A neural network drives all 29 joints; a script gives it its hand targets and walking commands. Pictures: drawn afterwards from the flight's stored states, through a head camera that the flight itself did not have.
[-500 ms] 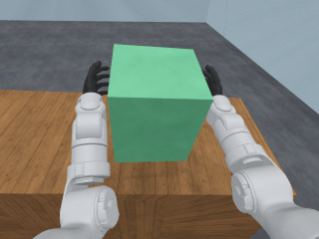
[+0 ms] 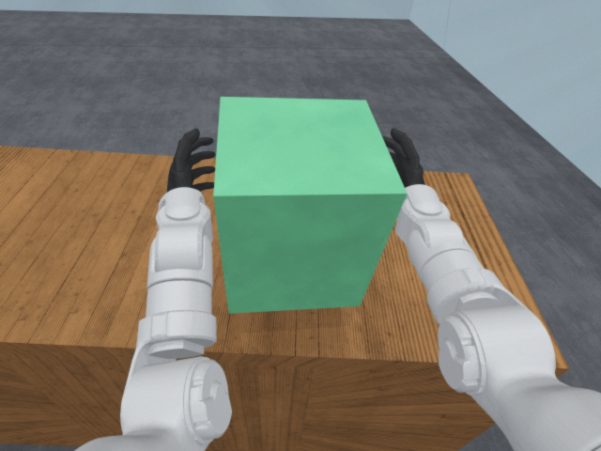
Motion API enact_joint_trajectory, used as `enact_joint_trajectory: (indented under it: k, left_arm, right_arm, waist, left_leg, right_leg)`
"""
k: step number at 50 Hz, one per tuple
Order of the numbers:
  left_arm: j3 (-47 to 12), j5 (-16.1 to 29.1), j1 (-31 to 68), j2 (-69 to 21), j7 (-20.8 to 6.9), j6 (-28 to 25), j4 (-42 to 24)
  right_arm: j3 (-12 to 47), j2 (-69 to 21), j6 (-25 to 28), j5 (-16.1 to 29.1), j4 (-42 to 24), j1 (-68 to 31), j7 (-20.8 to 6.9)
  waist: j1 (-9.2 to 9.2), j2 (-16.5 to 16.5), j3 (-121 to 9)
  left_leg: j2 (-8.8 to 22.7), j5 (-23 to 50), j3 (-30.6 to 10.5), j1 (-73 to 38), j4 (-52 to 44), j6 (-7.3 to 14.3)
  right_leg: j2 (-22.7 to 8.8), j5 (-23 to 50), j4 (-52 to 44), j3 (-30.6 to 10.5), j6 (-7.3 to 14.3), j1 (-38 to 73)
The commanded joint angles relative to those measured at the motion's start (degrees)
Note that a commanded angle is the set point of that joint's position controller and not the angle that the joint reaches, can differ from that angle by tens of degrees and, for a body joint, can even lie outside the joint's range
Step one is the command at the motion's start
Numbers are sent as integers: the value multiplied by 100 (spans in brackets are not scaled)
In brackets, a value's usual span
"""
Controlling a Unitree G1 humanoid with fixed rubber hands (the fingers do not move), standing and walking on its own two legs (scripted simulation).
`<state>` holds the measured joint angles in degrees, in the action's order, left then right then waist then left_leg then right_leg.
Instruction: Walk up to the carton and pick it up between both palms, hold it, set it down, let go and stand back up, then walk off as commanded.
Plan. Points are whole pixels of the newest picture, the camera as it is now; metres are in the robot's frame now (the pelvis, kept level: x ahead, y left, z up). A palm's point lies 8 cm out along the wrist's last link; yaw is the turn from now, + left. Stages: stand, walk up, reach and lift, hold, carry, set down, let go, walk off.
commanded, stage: set down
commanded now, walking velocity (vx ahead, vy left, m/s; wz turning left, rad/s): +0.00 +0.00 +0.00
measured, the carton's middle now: (295, 209) +0.42 +0.04 +0.11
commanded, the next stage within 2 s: none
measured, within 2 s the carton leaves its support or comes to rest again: rests again in 1.30 s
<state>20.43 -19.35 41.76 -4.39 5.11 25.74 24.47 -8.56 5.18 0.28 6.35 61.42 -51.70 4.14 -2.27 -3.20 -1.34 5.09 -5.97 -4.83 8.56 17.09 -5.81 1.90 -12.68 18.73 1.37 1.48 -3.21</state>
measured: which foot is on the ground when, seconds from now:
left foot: down 0.00-1.00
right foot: down 0.00-1.00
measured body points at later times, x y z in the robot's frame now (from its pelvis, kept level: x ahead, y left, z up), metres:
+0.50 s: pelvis +0.00 -0.01 +0.00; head +0.01 +0.01 +0.45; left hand +0.39 +0.18 +0.14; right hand +0.45 -0.12 +0.13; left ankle +0.04 +0.18 -0.75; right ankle -0.02 -0.10 -0.75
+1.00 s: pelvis +0.00 -0.01 +0.00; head +0.06 -0.01 +0.44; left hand +0.40 +0.17 +0.09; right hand +0.48 -0.12 +0.09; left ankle +0.04 +0.18 -0.75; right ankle -0.02 -0.10 -0.75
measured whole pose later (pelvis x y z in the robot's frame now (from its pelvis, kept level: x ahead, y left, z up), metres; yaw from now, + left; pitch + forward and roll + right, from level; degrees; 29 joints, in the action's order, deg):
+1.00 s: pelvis +0.00 -0.01 +0.00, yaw -3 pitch +12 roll -1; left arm 24.3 -19.2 38.5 -11.3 10.2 14.9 26.1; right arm -10.9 8.8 7.7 -0.9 68.0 -54.6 -1.9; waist -8.3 0.5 -6.0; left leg 7.7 -2.8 -1.4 24.0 14.7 -6.4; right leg 3.5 -9.6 17.8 0.9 2.6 -20.4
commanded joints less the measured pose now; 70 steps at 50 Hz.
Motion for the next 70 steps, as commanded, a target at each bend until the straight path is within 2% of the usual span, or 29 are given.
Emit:
enact_joint_trajectory:
  k: [1,4,6,9,14,17,19,26,27,28,30,31,33,37,41,45,47,51,59,61,64,67,70]
  left_arm:
    - [-2099,550,3634,-3081,-502,-390,-495]
    - [-1942,474,3621,-3078,-462,-438,-349]
    - [-1916,463,3585,-3095,-429,-475,-303]
    - [-1916,437,3597,-3148,-382,-570,-348]
    - [-1936,429,3465,-3203,-298,-662,-342]
    - [-1893,404,3381,-3215,-269,-710,-349]
    - [-1950,433,3434,-3262,-234,-784,-432]
    - [-1966,416,3320,-3362,-110,-931,-449]
    - [-1914,392,3316,-3357,-84,-930,-411]
    - [-1933,393,3316,-3356,-69,-956,-415]
    - [-1892,373,3330,-3358,-33,-987,-381]
    - [-1898,374,3328,-3404,-13,-1012,-386]
    - [-1830,357,3185,-3390,16,-1051,-371]
    - [-1835,359,3282,-3445,102,-1150,-356]
    - [-1637,255,3194,-3400,129,-1196,-279]
    - [-1681,288,3119,-3460,184,-1308,-303]
    - [-1621,261,3117,-3467,193,-1363,-264]
    - [-1682,285,3152,-3548,241,-1504,-277]
    - [-1617,242,2949,-3623,293,-1707,-118]
    - [-1635,261,3034,-3578,311,-1805,-112]
    - [-1552,202,2909,-3587,317,-1869,-27]
    - [-1481,182,2924,-3575,305,-1928,73]
    - [-1441,165,2906,-3532,325,-1973,105]
  right_arm:
    - [1171,-2523,338,8,-1420,-4490,-664]
    - [1032,-2447,348,-129,-1235,-4474,-720]
    - [975,-2444,394,-163,-1221,-4453,-747]
    - [969,-2462,450,-218,-1150,-4411,-784]
    - [901,-2400,521,-343,-968,-4246,-824]
    - [929,-2413,569,-362,-941,-4185,-842]
    - [961,-2412,628,-347,-975,-4240,-866]
    - [917,-2391,740,-455,-862,-4161,-931]
    - [924,-2370,737,-480,-889,-4207,-934]
    - [898,-2412,756,-481,-842,-4179,-956]
    - [912,-2357,771,-532,-873,-4188,-978]
    - [835,-2348,765,-552,-738,-4128,-985]
    - [843,-2323,793,-577,-725,-4122,-1017]
    - [792,-2301,853,-653,-615,-4150,-1059]
    - [691,-2250,872,-778,-452,-4078,-1104]
    - [694,-2231,947,-811,-392,-4034,-1120]
    - [729,-2264,993,-830,-422,-4070,-1111]
    - [782,-2296,1100,-851,-407,-4088,-1127]
    - [734,-2204,1255,-964,-232,-3974,-1131]
    - [739,-2210,1273,-1011,-152,-3925,-1148]
    - [674,-2191,1307,-1072,-6,-3852,-1159]
    - [603,-2202,1327,-1136,92,-3836,-1174]
    - [456,-2119,1316,-1218,248,-3730,-1210]
  waist:
    - [-92,438,-2573]
    - [-113,406,-2461]
    - [-128,375,-2536]
    - [-190,343,-2737]
    - [-174,377,-2770]
    - [-237,241,-2855]
    - [-288,362,-2988]
    - [-360,343,-3288]
    - [-420,308,-3252]
    - [-367,296,-3318]
    - [-428,221,-3327]
    - [-382,280,-3371]
    - [-485,176,-3419]
    - [-486,207,-3637]
    - [-541,70,-3626]
    - [-535,16,-3859]
    - [-608,-56,-3940]
    - [-621,-68,-4165]
    - [-666,-112,-4326]
    - [-651,-184,-4416]
    - [-666,-116,-4317]
    - [-671,-194,-4281]
    - [-673,-131,-4205]
  left_leg:
    - [-521,1947,838,-1742,294,335]
    - [-510,1714,864,-1639,228,363]
    - [-503,1708,886,-1631,237,358]
    - [-479,1878,902,-1654,272,349]
    - [-452,2042,886,-1661,298,319]
    - [-451,2086,899,-1582,295,353]
    - [-456,2205,925,-1580,329,327]
    - [-394,2351,929,-1548,353,330]
    - [-405,2322,941,-1516,355,346]
    - [-401,2300,927,-1479,355,347]
    - [-400,2252,935,-1415,349,362]
    - [-390,2260,937,-1432,336,351]
    - [-376,2333,965,-1385,345,381]
    - [-347,2421,942,-1352,397,372]
    - [-361,2259,966,-1165,342,442]
    - [-345,2437,969,-1138,390,435]
    - [-347,2460,978,-1054,419,457]
    - [-335,2518,976,-906,453,449]
    - [-316,2615,1017,-872,492,461]
    - [-299,2565,1008,-798,477,464]
    - [-302,2544,1042,-762,464,468]
    - [-303,2498,1059,-719,417,477]
    - [-298,2411,1108,-779,391,477]
  right_leg:
    - [95,1619,-333,470,-473,-238]
    - [86,1327,-392,482,-459,-399]
    - [86,1381,-382,478,-462,-417]
    - [107,1595,-341,486,-454,-439]
    - [106,1760,-341,508,-421,-502]
    - [99,1953,-320,487,-440,-450]
    - [106,2071,-268,501,-431,-471]
    - [114,2223,-262,500,-390,-642]
    - [107,2190,-273,487,-389,-667]
    - [121,2200,-265,493,-378,-673]
    - [116,2220,-255,495,-399,-720]
    - [116,2196,-271,501,-378,-767]
    - [132,2319,-255,495,-378,-788]
    - [128,2482,-215,479,-351,-881]
    - [97,2490,-204,443,-357,-897]
    - [106,2805,-160,436,-362,-887]
    - [108,2915,-106,415,-375,-885]
    - [120,3260,-6,396,-361,-758]
    - [116,3422,0,385,-325,-844]
    - [155,3383,-4,390,-317,-858]
    - [127,3397,6,386,-308,-906]
    - [176,3253,-45,403,-287,-921]
    - [172,2920,-116,409,-258,-1089]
